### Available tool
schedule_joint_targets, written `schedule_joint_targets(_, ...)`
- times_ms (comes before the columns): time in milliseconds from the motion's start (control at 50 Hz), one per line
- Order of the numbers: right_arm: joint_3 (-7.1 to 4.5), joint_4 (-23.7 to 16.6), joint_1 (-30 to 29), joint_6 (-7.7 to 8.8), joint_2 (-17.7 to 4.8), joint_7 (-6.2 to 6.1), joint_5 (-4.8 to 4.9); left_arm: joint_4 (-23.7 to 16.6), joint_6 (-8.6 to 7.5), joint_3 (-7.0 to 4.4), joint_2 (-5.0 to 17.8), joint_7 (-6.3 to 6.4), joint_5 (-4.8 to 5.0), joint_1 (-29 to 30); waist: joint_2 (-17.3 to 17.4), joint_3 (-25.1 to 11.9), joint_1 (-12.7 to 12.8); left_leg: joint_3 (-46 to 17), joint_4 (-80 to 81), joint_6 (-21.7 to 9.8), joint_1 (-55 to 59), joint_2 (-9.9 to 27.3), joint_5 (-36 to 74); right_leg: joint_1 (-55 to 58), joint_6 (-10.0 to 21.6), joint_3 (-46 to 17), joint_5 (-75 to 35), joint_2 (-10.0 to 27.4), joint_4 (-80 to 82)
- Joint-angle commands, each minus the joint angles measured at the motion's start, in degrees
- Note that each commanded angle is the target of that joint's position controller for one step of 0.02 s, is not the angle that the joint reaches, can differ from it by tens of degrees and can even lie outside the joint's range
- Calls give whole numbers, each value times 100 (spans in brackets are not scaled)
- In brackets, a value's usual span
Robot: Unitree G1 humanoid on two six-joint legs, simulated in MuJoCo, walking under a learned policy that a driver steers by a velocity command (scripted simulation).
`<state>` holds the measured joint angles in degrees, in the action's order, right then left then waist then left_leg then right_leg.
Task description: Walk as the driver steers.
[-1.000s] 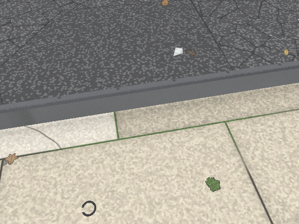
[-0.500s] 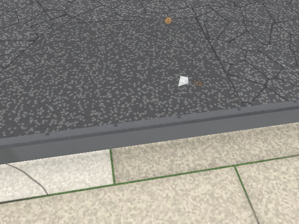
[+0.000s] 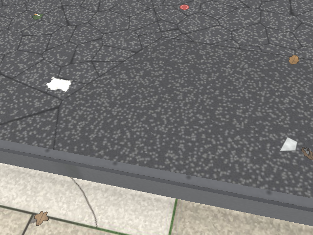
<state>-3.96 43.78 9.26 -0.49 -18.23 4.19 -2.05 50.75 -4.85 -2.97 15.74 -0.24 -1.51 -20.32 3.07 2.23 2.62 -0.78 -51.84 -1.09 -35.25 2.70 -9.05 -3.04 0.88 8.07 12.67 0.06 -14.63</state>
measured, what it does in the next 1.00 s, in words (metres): walks ahead, turning left: left foot, then right foot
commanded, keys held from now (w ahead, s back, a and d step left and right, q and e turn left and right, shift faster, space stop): w+q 0.26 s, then w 0.74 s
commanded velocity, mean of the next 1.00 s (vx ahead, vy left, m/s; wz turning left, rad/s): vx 0.50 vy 0.00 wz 0.29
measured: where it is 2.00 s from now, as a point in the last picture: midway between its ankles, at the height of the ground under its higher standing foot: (152, 146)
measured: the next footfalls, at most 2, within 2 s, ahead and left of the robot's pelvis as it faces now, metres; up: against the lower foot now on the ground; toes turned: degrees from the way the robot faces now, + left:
left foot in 0.18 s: +0.24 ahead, +0.12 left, +0.00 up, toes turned +11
right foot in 0.68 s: +0.53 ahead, +0.02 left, +0.00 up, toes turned +12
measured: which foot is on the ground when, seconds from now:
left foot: up 0.00-0.16, down 0.18-0.76, up 0.78-1.00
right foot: down 0.00-0.20, up 0.22-0.66, down 0.68-1.00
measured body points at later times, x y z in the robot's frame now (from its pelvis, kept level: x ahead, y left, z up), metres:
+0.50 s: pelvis +0.26 +0.07 +0.00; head +0.29 +0.09 +0.45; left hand +0.32 +0.35 -0.13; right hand +0.36 -0.19 -0.13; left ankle +0.20 +0.11 -0.75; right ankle +0.41 -0.06 -0.69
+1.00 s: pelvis +0.55 +0.08 -0.01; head +0.59 +0.06 +0.44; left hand +0.42 +0.29 -0.14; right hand +0.77 -0.08 -0.13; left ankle +0.55 +0.21 -0.51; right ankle +0.49 +0.01 -0.75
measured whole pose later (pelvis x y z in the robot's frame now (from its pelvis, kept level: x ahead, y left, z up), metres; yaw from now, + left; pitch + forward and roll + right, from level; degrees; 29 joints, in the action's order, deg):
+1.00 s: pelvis +0.55 +0.08 -0.01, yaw +16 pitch +2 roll +1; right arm -0.1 42.2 6.2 -0.3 -10.9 -0.3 -1.9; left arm 59.1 -4.3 -0.5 9.4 -1.0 -1.4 -27.7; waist 3.4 1.3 -0.3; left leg -0.4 -105.8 -6.3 -56.2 -2.3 -25.5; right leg -5.3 5.2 4.9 19.2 -3.5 -22.1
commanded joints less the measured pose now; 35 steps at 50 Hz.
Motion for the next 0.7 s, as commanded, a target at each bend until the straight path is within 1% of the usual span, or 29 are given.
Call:
schedule_joint_targets(20, 83, -551, -641, 89, -66, 91, 21, -270, -102, -146, 718, 7, 8, 180, -913, 137, -39, 171, 843, -43, 46, 125, 550, -29, 620, -375, -1566, 1406, 670)
schedule_joint_targets(80, 105, -674, -974, 83, -128, 110, -20, -136, -54, -184, 859, 37, 7, -38, -886, 236, 13, 493, 1421, -244, 383, 10, 318, 169, 487, -82, -1941, 1492, 467)
schedule_joint_targets(100, 100, -703, -1040, 83, -154, 97, -48, -88, -15, -197, 909, 53, 7, -117, -867, 264, 16, 583, 1553, -336, 457, -61, 132, 310, 459, 4, -2347, 1539, 288)
schedule_joint_targets(120, 87, -703, -993, 83, -188, 71, -72, -50, 23, -210, 980, 66, 6, -155, -880, 201, -36, 685, 1670, -451, 654, -203, -133, 458, 420, 134, -3165, 1554, -55)
schedule_joint_targets(140, 57, -650, -784, 88, -245, 32, -99, -20, 60, -219, 1050, 73, 14, -192, -904, 27, -145, 804, 1759, -585, 989, -414, -407, 586, 393, 263, -4154, 1557, -621)
schedule_joint_targets(160, 2, -488, -219, 131, -327, -20, -130, -14, 107, -214, 1090, 81, 33, -200, -836, -320, -405, 857, 1969, -755, 1683, -666, -478, 522, 359, 412, -4812, 1511, -1582)
schedule_joint_targets(180, -111, -156, 766, 184, -520, -103, -181, -86, 142, -182, 1064, 87, 31, -159, -539, -898, -837, 693, 2276, -964, 2977, -760, -386, -68, 220, 550, -4399, 1338, -2951)
schedule_joint_targets(200, -312, -71, 1468, 181, -1188, -214, -191, -422, 129, -65, 672, 37, 77, -290, 511, -1665, -1017, -1379, 2531, -1485, 4784, 683, -1380, -1927, -71, 653, -1971, 962, -4927)
schedule_joint_targets(220, -397, -178, 1299, 116, -1592, -259, 52, -724, 91, -90, 627, -19, -10, -35, 1206, -1991, -797, -4079, 3422, -2013, 5405, 1765, -793, -3503, -283, -127, 1864, -40, -6281)
schedule_joint_targets(240, -381, -145, 1274, 71, -1477, -292, 136, -795, 90, -147, 951, -29, -54, 554, 317, -1472, -964, -3403, 3474, -1932, 5133, 1578, -145, -3959, -205, -870, 1482, 263, -6397)
schedule_joint_targets(260, -300, -74, 996, 84, -1154, -337, 161, -786, 47, -82, 752, -45, 28, 593, 51, -765, -726, -2612, 3477, -1809, 4375, 1386, 395, -3896, -150, -904, 959, 521, -5993)
schedule_joint_targets(280, -193, -79, 711, 111, -801, -367, 142, -657, 44, -55, 660, -36, 36, 431, -189, -362, -444, -2051, 3590, -1550, 3673, 1082, 1025, -3515, -125, -894, 731, 702, -5384)
schedule_joint_targets(300, -130, -69, 490, 159, -645, -393, 154, -604, 110, -48, 628, -27, -43, 323, -130, -226, -238, -1695, 3662, -1423, 3207, 845, 1498, -3130, -156, -912, 673, 774, -5060)
schedule_joint_targets(320, -80, -90, 340, 210, -540, -387, 145, -480, 204, -30, 594, -41, -113, 94, -83, -312, -98, -1426, 3731, -1374, 2962, 706, 1769, -2773, -185, -893, 607, 784, -4916)
schedule_joint_targets(340, -57, -62, 390, 284, -512, -368, 147, -451, 267, -24, 551, -59, -149, 63, -47, -386, -80, -1307, 3783, -1396, 2837, 651, 2139, -2608, -216, -816, 533, 728, -4844)
schedule_joint_targets(380, -61, 97, 574, 373, -559, -341, 177, -481, 321, -14, 448, -105, -139, 203, -50, -322, -80, -1103, 3979, -1387, 2738, 563, 2248, -2661, -279, -716, 235, 692, -4506)
schedule_joint_targets(440, -41, 311, 862, 417, -552, -355, 176, -667, 328, 2, 381, -134, -117, 877, -61, -27, -279, -1012, 4210, -1262, 2889, 503, 2019, -3084, -322, -680, -416, 723, -3756)
schedule_joint_targets(460, -30, 352, 907, 428, -535, -359, 173, -719, 318, 12, 365, -137, -115, 1081, -68, 4, -344, -957, 4211, -1193, 2986, 471, 2043, -3135, -329, -668, -611, 689, -3457)
schedule_joint_targets(480, -25, 395, 965, 435, -534, -374, 155, -725, 307, 42, 287, -135, -98, 1140, 30, -64, -386, -884, 4170, -1165, 3097, 464, 2119, -3073, -331, -598, -700, 615, -3349)
schedule_joint_targets(500, -16, 451, 1064, 442, -502, -386, 127, -724, 314, 62, 255, -115, -60, 1226, 152, -104, -439, -875, 4140, -1166, 3204, 485, 1992, -3069, -310, -547, -665, 579, -3364)
schedule_joint_targets(520, -3, 507, 1168, 444, -474, -398, 114, -778, 310, 63, 293, -106, -43, 1415, 76, -17, -513, -903, 4147, -1171, 3288, 524, 1940, -3152, -286, -549, -706, 567, -3232)
schedule_joint_targets(540, 5, 563, 1294, 437, -474, -417, 73, -824, 294, 62, 292, -86, -48, 1565, 90, 6, -562, -1089, 4089, -1241, 3555, 687, 2067, -3377, -232, -546, -593, 552, -3374)
schedule_joint_targets(560, 7, 583, 1388, 427, -494, -447, 50, -900, 303, 46, 338, -63, -72, 1666, 97, 36, -605, -1246, 3986, -1331, 3972, 837, 2362, -3794, -165, -511, -296, 539, -3653)
schedule_joint_targets(600, -5, 717, 1695, 405, -538, -515, 32, -1058, 275, 51, 339, -43, -101, 1934, -34, 212, -673, -1382, 3844, -1420, 4717, 1057, 2816, -4584, -47, -552, 180, 563, -3914)
schedule_joint_targets(620, -1, 795, 1834, 405, -532, -547, -3, -1157, 260, 68, 299, -36, -109, 2087, -39, 304, -689, -1383, 3745, -1391, 5030, 1113, 3167, -4910, 17, -560, 353, 560, -4022)
schedule_joint_targets(640, 21, 876, 1952, 395, -476, -586, -55, -1231, 257, 102, 201, -3, -75, 2150, 69, 250, -697, -1332, 3541, -1354, 5359, 1129, 3875, -5109, 75, -490, 673, 483, -4308)
schedule_joint_targets(660, 25, 908, 1937, 396, -481, -612, -88, -1287, 253, 122, 194, 22, -52, 2130, 62, 224, -624, -1196, 3324, -1272, 5462, 1099, 4564, -5124, 158, -477, 909, 436, -4380)
schedule_joint_targets(680, 33, 891, 1755, 404, -488, -624, -101, -1307, 246, 142, 183, 42, -28, 2006, 31, 157, -469, -991, 3095, -1142, 5276, 997, 5334, -4733, 260, -418, 1008, 332, -4185)
schedule_joint_targets(700, 78, 780, 1255, 382, -387, -592, -126, -1157, 219, 149, 167, 47, -8, 1401, -54, -77, -21, -510, 2482, -874, 4592, 579, 6778, -3442, 435, -257, 1074, 41, -3668)
Velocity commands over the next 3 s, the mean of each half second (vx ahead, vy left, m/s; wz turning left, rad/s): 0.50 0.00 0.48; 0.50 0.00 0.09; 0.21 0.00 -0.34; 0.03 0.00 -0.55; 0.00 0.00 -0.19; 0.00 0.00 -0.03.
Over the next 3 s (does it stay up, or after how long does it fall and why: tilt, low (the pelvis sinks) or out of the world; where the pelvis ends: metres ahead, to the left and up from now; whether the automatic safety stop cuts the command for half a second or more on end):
stays up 0.84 0.12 0.13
